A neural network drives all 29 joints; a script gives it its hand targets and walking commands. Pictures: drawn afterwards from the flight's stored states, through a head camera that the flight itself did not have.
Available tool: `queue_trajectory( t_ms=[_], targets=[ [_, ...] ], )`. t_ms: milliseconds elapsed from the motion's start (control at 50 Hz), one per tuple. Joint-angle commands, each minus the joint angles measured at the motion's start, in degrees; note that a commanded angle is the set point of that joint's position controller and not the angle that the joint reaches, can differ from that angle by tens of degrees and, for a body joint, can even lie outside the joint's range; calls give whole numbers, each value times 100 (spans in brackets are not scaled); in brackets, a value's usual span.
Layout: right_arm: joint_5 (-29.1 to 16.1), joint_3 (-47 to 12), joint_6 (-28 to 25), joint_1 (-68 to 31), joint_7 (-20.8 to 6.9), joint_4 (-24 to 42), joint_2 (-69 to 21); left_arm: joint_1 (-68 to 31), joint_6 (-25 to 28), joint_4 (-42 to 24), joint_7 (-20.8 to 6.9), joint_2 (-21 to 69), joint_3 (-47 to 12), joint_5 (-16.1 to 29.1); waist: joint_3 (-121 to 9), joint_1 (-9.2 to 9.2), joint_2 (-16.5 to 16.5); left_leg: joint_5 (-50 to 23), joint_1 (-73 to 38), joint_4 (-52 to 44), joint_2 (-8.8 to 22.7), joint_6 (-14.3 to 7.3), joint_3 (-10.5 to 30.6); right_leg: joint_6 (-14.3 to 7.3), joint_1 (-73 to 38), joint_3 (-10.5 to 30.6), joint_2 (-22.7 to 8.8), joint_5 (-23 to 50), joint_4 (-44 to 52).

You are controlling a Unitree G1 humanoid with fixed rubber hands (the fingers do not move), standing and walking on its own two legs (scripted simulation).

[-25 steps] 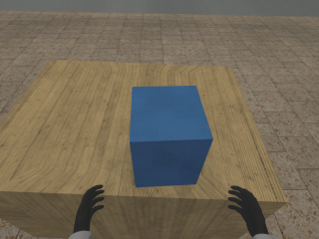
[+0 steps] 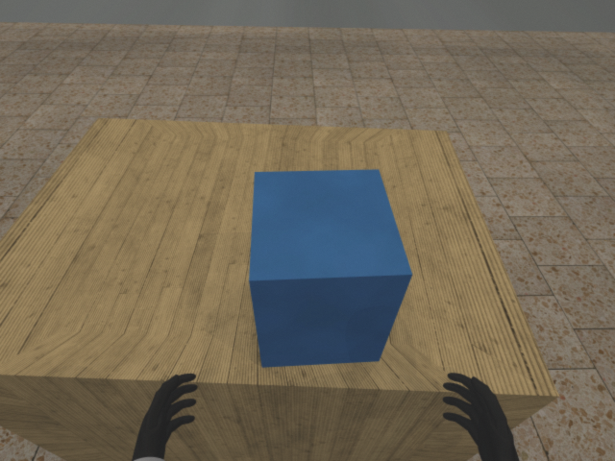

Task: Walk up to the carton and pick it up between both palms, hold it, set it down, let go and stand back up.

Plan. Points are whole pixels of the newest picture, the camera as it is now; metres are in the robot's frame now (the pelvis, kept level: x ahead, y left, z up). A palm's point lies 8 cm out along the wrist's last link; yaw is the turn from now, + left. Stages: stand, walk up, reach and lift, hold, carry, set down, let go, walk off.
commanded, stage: set down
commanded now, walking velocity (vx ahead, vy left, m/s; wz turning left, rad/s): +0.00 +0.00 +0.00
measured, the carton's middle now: (319, 270) +0.41 +0.02 -0.02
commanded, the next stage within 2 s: let go in 1.04 s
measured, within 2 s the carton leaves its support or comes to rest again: neither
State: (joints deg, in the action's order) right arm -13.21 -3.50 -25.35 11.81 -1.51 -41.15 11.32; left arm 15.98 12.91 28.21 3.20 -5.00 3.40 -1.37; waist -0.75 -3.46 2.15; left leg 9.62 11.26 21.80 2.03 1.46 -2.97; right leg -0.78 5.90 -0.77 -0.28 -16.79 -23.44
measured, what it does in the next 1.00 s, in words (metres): stands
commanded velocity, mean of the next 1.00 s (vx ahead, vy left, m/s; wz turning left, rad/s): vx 0.00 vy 0.00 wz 0.00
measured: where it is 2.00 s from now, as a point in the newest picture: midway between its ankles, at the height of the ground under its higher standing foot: outside the picture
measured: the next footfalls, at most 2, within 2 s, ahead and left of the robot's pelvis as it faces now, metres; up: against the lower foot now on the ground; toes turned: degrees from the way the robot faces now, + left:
none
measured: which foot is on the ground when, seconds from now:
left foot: down 0.00-1.00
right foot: down 0.00-1.00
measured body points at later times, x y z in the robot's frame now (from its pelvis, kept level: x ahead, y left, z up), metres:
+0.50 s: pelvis +0.01 +0.00 +0.00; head +0.01 +0.01 +0.45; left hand +0.16 +0.23 -0.07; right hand +0.19 -0.21 -0.07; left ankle +0.02 +0.14 -0.74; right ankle -0.05 -0.11 -0.74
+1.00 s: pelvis +0.01 +0.00 +0.00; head +0.02 +0.01 +0.45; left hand +0.17 +0.23 -0.09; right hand +0.18 -0.22 -0.08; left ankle +0.02 +0.14 -0.74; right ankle -0.05 -0.11 -0.74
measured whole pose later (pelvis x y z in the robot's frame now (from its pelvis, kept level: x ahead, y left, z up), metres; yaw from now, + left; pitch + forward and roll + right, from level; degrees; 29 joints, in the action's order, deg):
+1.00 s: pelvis +0.01 +0.00 +0.00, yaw +0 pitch +0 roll +1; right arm -7.9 -3.5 -16.2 11.9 1.2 -41.1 11.3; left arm 13.7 -3.2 28.1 -1.8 -8.6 3.4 -1.4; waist 0.7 -1.4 2.1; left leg 9.7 11.1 20.9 1.9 1.5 -3.0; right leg -0.8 5.2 -0.8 -0.3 -16.2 -21.4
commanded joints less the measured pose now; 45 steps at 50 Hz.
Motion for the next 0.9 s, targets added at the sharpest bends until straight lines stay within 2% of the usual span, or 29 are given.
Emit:
queue_trajectory(
  t_ms=[0,140,400,500,620,640,760,880],
  targets=[
    [336,-44,-4,-156,54,1107,454,-184,-45,-1039,-88,-991,-118,507,-6,262,280,-1365,-2058,-115,-331,-97,-124,2,1181,215,90,1170,1045],
    [432,-3,102,-146,68,1024,479,-166,-209,-1103,-164,-1097,-71,464,-64,278,169,-1455,-2137,-131,-328,-71,-130,6,1208,148,97,1153,1081],
    [627,60,348,-135,165,1056,488,-130,-652,-1073,-333,-1283,70,394,-37,299,201,-1554,-2210,-109,-342,-78,-148,84,1228,109,76,1424,1119],
    [715,76,467,-139,206,906,453,-202,-815,-998,-392,-1353,74,385,-7,336,173,-1452,-2185,-95,-342,-78,-167,108,1228,121,50,1403,1111],
    [846,141,614,-259,227,881,367,-318,-1052,-888,-439,-1377,12,338,69,369,77,-1168,-2124,-124,-337,-71,-177,97,1297,81,51,1042,1115],
    [865,178,632,-280,222,825,362,-362,-1083,-983,-418,-1351,-9,330,47,379,-7,-1165,-2142,-123,-316,-55,-157,96,1331,55,65,1063,1106],
    [1047,276,777,-347,261,697,321,-431,-1374,-723,-472,-1362,-27,248,154,412,-24,-950,-2097,-131,-309,-72,-185,116,1389,41,52,929,1096],
    [1146,328,843,-320,291,577,335,-434,-1559,-711,-500,-1386,-20,151,51,433,-70,-1112,-2178,-91,-302,-36,-188,131,1314,17,80,1087,1027]
  ],
)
